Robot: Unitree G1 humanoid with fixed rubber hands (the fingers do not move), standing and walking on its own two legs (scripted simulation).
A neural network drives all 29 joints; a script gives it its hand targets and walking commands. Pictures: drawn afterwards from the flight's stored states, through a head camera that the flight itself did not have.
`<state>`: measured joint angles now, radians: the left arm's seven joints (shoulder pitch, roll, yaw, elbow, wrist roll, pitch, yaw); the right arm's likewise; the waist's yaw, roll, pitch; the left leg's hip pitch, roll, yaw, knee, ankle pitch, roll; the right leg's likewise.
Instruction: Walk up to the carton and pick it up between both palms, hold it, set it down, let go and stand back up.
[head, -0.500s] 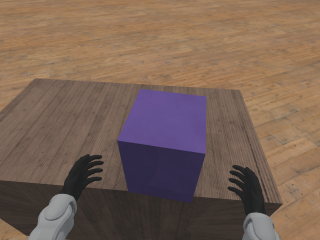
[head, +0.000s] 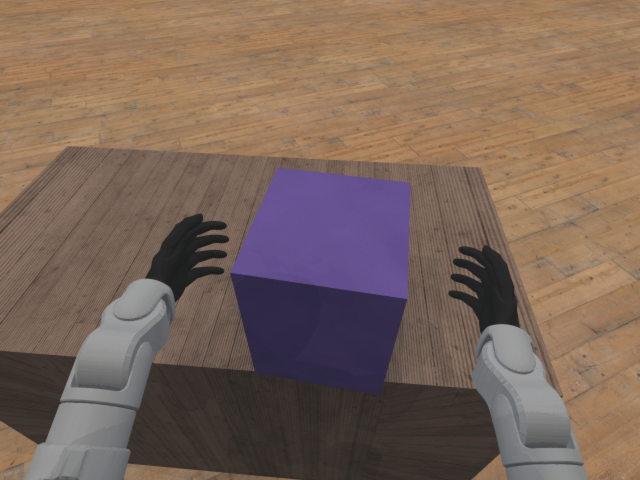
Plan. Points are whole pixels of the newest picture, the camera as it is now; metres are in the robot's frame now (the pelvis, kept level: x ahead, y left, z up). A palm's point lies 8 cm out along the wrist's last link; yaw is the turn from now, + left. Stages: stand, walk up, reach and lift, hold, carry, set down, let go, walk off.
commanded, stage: reach and lift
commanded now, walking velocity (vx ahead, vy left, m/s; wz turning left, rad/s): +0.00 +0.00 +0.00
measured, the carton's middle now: (329, 282) +0.41 +0.02 +0.01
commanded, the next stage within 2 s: none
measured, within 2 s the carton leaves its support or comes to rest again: neither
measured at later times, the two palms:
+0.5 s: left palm (180, 211) +0.38 +0.20 +0.17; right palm (480, 257) +0.36 -0.16 +0.12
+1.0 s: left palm (196, 178) +0.44 +0.20 +0.17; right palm (478, 236) +0.40 -0.17 +0.12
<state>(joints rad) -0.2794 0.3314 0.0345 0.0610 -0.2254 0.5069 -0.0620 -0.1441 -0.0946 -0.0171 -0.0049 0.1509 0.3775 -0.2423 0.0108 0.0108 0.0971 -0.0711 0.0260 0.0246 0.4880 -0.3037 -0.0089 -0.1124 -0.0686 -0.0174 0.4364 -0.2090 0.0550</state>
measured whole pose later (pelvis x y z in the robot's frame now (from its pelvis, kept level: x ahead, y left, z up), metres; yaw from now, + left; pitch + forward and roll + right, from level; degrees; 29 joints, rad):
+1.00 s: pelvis +0.01 +0.00 +0.00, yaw +0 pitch +0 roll -1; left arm -0.86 0.39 0.04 0.66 -0.23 0.43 -0.05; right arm -0.69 -0.14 -0.03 0.55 0.19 0.31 -0.26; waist -0.03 0.01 0.05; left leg -0.20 0.03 0.02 0.47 -0.28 -0.01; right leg -0.23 -0.07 -0.02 0.41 -0.18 0.06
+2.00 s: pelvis +0.00 +0.02 -0.01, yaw -1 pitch +19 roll -2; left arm -0.82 0.18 0.00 1.07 -0.22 -0.18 -0.01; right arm -0.70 -0.13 -0.03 1.00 0.19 -0.21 -0.19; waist -0.03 0.02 -0.19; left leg -0.64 0.03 0.02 0.60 -0.29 -0.01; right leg -0.63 -0.07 -0.02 0.43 -0.14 0.06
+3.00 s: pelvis +0.00 +0.02 -0.01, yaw +0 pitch +16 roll -2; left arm -0.88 0.11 0.20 1.26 0.05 -0.38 -0.02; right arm -0.72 0.04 -0.39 1.08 -0.21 -0.33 -0.20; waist -0.03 0.02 -0.14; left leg -0.58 0.03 0.02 0.60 -0.29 0.00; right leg -0.57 -0.07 -0.02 0.43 -0.14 0.07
